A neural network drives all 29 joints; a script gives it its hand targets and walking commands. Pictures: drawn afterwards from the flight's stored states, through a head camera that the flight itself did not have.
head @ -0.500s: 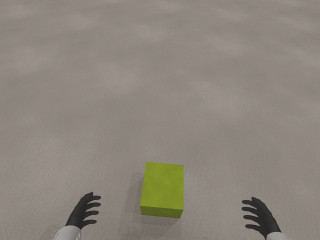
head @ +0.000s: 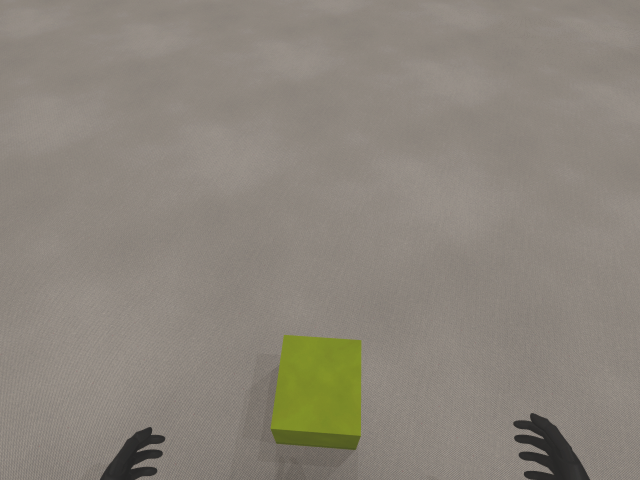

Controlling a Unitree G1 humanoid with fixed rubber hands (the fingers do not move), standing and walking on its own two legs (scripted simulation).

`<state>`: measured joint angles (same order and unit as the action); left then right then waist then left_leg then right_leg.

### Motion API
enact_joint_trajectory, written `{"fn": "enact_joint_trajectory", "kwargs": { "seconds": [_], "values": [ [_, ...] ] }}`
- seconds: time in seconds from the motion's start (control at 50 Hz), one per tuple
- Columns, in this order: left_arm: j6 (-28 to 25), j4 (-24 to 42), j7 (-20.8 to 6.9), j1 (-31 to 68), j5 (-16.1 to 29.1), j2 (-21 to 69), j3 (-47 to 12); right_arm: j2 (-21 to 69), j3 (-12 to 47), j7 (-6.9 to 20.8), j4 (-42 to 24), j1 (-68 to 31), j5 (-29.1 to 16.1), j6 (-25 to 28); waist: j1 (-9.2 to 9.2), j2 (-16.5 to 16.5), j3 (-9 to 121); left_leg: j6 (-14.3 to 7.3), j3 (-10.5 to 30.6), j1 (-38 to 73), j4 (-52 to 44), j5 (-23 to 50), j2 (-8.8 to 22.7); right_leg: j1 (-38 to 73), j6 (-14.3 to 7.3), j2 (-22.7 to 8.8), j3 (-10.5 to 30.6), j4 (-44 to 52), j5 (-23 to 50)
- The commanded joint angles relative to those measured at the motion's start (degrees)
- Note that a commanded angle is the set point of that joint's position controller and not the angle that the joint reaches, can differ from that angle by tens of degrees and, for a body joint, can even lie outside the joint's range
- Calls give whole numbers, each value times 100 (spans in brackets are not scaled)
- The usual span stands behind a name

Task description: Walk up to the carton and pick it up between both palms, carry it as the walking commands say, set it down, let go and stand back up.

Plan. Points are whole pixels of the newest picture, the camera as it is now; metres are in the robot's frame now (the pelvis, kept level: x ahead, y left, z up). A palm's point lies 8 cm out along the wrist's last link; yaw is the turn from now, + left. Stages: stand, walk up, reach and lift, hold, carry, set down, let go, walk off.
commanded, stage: stand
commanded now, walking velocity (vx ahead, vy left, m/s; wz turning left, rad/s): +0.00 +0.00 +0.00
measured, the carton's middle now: (319, 391) +0.44 +0.04 -0.68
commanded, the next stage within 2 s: none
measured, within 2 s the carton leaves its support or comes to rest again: neither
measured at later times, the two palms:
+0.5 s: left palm out of the picture +0.13 +0.27 -0.07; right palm (588, 471) +0.17 -0.29 -0.07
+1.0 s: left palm out of the picture +0.08 +0.29 -0.08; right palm out of the picture +0.12 -0.29 -0.07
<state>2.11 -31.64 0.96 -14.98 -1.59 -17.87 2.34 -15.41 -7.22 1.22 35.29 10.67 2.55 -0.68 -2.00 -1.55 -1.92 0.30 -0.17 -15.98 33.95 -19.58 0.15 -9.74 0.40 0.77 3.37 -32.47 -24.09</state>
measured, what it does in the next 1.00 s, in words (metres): stands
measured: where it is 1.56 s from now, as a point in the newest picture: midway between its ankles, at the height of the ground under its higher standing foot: outside the picture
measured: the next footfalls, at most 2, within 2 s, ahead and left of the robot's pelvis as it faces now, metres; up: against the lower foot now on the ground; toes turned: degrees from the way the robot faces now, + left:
none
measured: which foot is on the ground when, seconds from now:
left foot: down 0.00-1.00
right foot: down 0.00-1.00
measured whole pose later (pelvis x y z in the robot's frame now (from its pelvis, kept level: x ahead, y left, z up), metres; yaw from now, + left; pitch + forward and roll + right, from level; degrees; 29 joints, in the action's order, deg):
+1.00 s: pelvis -0.03 +0.00 +0.00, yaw -1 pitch +0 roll +0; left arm -0.6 -37.7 1.4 -14.4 -1.6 -19.5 2.3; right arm -17.3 -7.2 -0.3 40.4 9.5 2.6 0.3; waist -2.0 -0.5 0.0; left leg 1.2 -0.1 -16.0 33.4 -17.3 1.8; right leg -9.5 -0.9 2.2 3.1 -30.8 -21.2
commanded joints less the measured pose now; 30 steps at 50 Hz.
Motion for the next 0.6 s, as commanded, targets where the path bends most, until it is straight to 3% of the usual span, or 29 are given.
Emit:
{"fn": "enact_joint_trajectory", "kwargs": {
  "seconds": [0.0,0.06,0.08,0.1,0.12,0.16,0.18,0.22,0.24,0.26,0.3,0.32,0.34,0.36,0.38,0.42,0.46,0.5,0.52,0.54,0.56,0.58],
  "values": [
    [-137,88,101,81,-20,-974,279,-1066,-33,-152,-5,-39,-55,117,233,3,1183,-213,235,1561,-51,4204,462,-264,-9,-377,-93,-25,4004],
    [-172,36,123,214,30,-839,246,-1225,-104,-243,37,-22,-10,107,304,406,1272,-299,245,2002,-31,4542,485,-566,32,-347,-56,-193,4160],
    [-148,33,132,113,11,-845,248,-1226,-119,-239,57,94,-13,102,302,212,1312,-323,348,2022,-73,4369,552,-553,32,-306,-118,-106,3792],
    [-153,35,131,211,6,-860,238,-1134,-78,-236,35,-11,-27,99,275,230,1291,-317,339,1775,-187,3961,526,-452,43,-317,-94,5,3592],
    [-162,11,116,172,-16,-842,246,-998,-12,-185,9,-267,-29,82,114,2,1112,-307,308,1447,-190,3751,483,-283,43,-326,-164,168,3386],
    [-175,-12,105,184,-38,-823,231,-961,-5,-155,-25,-404,-30,86,103,74,958,-230,251,1042,-254,3233,393,-134,-36,-426,-23,391,3277],
    [-157,-67,93,68,-89,-954,276,-905,20,-122,-26,-373,-20,94,101,-217,870,-225,264,852,-326,2835,378,-55,-29,-443,-2,506,3116],
    [-176,-27,58,178,-68,-988,251,-1016,0,-80,-41,-431,-30,82,103,-52,648,-214,238,733,-376,2182,320,-192,-36,-534,137,602,2718],
    [-190,-55,39,115,-58,-934,226,-1064,-4,-104,24,-285,-16,106,131,68,711,-222,214,743,-342,2196,312,-144,-74,-495,142,590,2645],
    [-223,-35,54,65,-76,-986,229,-1054,7,-108,26,-264,-31,95,151,-190,735,-219,270,749,-400,2297,369,-76,-68,-502,67,522,2753],
    [-267,-77,137,18,-51,-1076,270,-1172,-43,-165,57,-185,3,134,183,-195,868,-266,183,1115,-64,3481,352,-80,-28,-584,65,195,4428],
    [-282,-75,163,58,-48,-1131,277,-1189,-48,-190,110,30,-29,147,289,-247,997,-215,136,1283,-41,4016,366,-34,-59,-536,20,-30,4957],
    [-288,-106,171,101,12,-1068,294,-1218,-60,-243,127,-114,-17,148,220,-54,1345,-213,171,1577,-14,4355,424,-33,-30,-453,-71,-127,4976],
    [-292,-59,182,209,28,-1038,279,-1216,-83,-250,171,17,-32,150,331,-9,1189,-263,216,1831,-7,4408,451,-430,8,-415,-80,-256,4906],
    [-301,-92,176,199,63,-949,249,-1256,-125,-246,260,328,-11,142,437,160,1237,-334,237,2081,-42,4446,450,-598,27,-327,-71,-352,4628],
    [-266,-93,156,166,36,-805,231,-1143,-80,-225,199,44,-9,125,275,391,1099,-360,446,1888,-221,3713,591,-662,57,-272,-50,32,3318],
    [-262,-181,108,21,-55,-821,241,-1101,-30,-203,107,-311,-14,124,100,83,821,-271,430,964,-453,2515,537,-161,-40,-366,71,655,2567],
    [-287,-230,69,47,-115,-1015,301,-1030,8,-152,109,-337,-19,99,147,-91,424,-149,311,548,-575,1447,359,-291,-108,-510,345,938,1809],
    [-303,-173,48,124,-106,-1003,241,-1006,33,-146,148,-341,-28,103,182,-100,316,-191,330,538,-571,1311,353,-376,-154,-581,411,985,1697],
    [-312,-160,67,182,-96,-1055,243,-955,19,-114,77,-409,-31,131,165,-33,293,-206,260,556,-580,1413,332,-377,-131,-616,405,894,1966],
    [-322,-172,94,85,-92,-1066,241,-1003,13,-122,41,-439,-27,158,110,-214,310,-235,347,631,-519,2062,379,-266,-94,-591,275,710,2767],
    [-353,-175,121,126,-115,-1088,245,-1168,-25,-159,104,-195,-42,176,216,-67,608,-219,303,934,-436,2897,462,-148,-128,-616,240,466,3617]
  ]
}}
